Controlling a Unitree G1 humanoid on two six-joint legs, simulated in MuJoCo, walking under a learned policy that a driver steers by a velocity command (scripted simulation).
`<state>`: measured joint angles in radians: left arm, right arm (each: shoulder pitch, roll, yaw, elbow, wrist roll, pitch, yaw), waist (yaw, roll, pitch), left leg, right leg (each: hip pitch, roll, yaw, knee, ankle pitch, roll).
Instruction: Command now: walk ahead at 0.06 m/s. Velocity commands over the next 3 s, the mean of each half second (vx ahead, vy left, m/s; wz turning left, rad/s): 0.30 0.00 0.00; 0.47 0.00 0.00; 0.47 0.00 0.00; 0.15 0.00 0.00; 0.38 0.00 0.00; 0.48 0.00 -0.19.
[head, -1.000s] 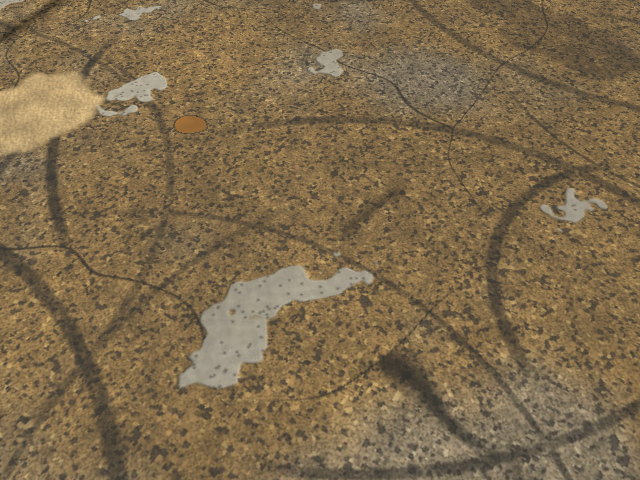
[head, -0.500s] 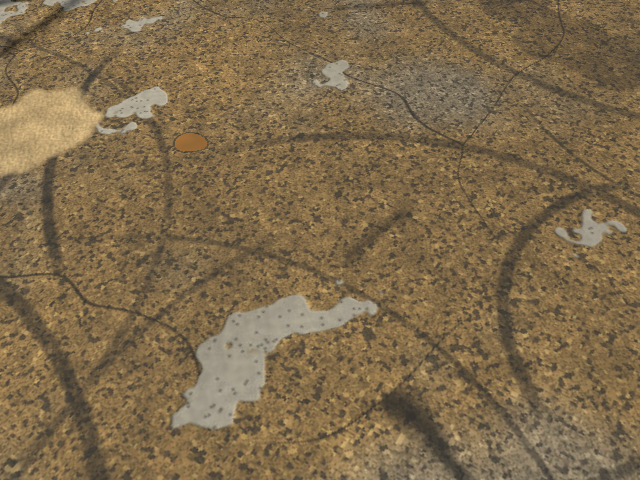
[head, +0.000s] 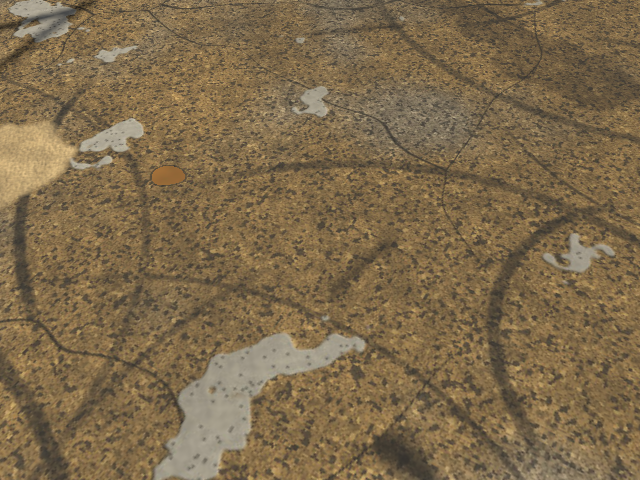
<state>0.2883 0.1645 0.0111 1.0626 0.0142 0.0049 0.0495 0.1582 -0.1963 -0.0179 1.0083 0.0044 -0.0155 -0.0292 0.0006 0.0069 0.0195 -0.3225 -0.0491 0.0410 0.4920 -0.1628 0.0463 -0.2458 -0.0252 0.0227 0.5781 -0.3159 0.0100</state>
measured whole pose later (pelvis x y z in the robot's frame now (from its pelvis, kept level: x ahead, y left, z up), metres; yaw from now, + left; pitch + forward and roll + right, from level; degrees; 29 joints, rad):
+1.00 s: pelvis +0.43 -0.01 +0.01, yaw +1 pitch +0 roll -1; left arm 0.20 0.23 0.05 0.95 0.00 -0.11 -0.04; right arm 0.26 -0.25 -0.05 0.98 0.03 -0.10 -0.01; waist 0.01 0.03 0.04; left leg -0.47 0.08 -0.04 1.21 -0.31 0.07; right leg -0.29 0.06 -0.08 0.40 -0.12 -0.08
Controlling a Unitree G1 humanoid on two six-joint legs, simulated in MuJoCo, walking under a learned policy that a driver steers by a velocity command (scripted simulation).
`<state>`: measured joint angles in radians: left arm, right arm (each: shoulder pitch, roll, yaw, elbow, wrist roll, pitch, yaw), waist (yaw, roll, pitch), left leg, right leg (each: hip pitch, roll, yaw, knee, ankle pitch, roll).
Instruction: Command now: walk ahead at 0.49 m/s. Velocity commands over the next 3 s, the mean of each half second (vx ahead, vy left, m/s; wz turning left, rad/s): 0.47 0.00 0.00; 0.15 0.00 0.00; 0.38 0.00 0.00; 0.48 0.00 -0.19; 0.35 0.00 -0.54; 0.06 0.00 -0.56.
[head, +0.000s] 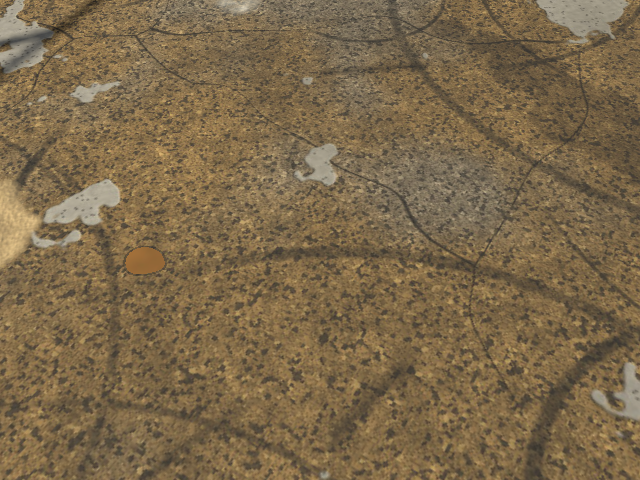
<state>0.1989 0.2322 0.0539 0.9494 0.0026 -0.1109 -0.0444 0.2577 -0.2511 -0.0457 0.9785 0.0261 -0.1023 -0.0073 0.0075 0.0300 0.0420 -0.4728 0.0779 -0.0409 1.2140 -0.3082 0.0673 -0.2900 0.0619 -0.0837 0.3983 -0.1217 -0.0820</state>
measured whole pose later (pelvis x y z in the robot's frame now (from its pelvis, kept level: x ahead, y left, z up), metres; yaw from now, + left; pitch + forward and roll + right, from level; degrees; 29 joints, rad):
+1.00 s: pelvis +0.40 +0.07 +0.00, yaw +0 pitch +1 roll +1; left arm 0.17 0.22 0.07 1.01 -0.01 -0.02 0.03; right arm 0.19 -0.22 -0.03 1.02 0.00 -0.03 -0.02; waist -0.01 0.01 -0.01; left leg -0.20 -0.03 0.07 0.50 -0.33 0.05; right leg -0.33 -0.04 0.01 0.55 -0.24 0.00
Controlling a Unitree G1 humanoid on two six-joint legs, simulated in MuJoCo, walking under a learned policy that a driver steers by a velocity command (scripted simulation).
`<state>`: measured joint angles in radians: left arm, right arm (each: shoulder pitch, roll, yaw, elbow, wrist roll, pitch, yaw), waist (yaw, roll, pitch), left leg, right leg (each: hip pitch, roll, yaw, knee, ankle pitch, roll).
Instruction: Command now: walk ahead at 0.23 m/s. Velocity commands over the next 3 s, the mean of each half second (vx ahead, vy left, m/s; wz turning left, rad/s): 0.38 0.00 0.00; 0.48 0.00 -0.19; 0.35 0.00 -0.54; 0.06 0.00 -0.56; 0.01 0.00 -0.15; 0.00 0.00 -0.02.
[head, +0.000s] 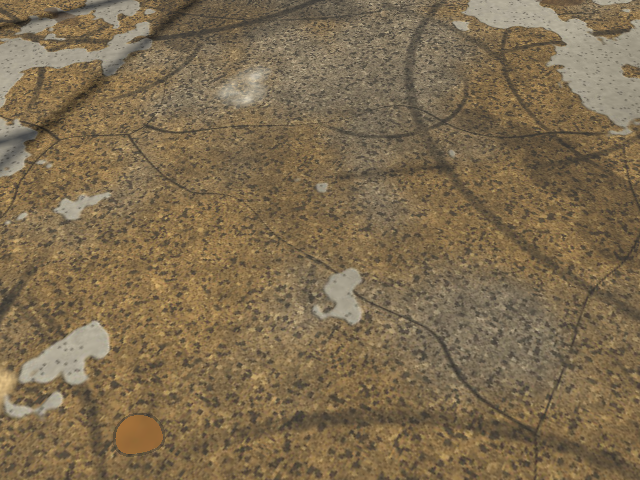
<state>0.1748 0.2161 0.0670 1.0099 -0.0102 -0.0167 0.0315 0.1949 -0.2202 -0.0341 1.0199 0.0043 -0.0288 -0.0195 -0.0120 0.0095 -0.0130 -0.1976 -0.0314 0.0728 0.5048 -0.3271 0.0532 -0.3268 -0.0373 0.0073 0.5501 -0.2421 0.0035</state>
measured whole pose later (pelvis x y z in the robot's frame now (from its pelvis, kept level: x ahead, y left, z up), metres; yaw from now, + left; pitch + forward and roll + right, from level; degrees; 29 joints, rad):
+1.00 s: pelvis +0.44 +0.01 +0.01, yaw -8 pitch +0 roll +2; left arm 0.16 0.25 0.10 0.95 -0.03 -0.05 0.02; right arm 0.30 -0.22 -0.07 1.05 -0.02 -0.10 0.00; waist -0.04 -0.03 0.00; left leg -0.06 -0.04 0.20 0.25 -0.19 0.06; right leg -0.73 -0.13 0.10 0.99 -0.05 -0.05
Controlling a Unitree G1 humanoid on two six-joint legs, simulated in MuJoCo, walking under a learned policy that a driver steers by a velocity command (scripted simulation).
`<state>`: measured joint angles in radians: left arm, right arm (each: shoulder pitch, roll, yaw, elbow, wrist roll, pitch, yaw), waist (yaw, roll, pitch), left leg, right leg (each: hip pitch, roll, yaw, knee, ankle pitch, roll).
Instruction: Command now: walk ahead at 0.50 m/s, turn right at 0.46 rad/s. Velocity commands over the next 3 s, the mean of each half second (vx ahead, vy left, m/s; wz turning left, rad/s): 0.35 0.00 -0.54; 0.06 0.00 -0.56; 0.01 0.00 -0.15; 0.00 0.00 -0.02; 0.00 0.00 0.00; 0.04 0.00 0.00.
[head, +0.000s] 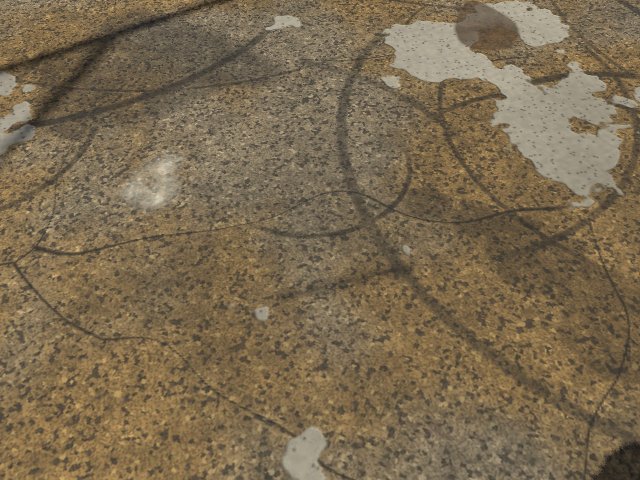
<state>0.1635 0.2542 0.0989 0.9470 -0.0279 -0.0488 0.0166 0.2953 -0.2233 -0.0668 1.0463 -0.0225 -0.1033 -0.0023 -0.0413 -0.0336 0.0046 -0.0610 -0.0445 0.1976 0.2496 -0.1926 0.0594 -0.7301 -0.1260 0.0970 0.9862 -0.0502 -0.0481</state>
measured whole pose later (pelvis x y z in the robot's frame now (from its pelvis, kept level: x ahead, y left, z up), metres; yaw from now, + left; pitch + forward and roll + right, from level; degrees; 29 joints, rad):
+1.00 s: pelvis +0.34 -0.06 +0.00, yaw -34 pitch +2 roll -1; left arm 0.16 0.33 0.09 0.67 -0.02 0.06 0.03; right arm 0.14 -0.26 -0.06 0.76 -0.01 0.00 -0.04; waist -0.02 -0.03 0.05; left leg -0.31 0.04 0.02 0.44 -0.17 0.00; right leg -0.51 0.02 0.06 1.03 -0.45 0.08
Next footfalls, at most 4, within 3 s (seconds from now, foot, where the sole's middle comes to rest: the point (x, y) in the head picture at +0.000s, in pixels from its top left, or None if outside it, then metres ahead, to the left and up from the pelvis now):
0.26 right None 0.31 -0.16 -0.78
0.76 left None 0.48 0.00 -0.78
1.14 right None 0.30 -0.20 -0.78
1.44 left None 0.44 0.01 -0.78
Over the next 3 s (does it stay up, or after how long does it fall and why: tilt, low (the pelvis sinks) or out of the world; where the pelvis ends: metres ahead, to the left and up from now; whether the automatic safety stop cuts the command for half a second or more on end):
stays up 0.34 -0.08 -0.01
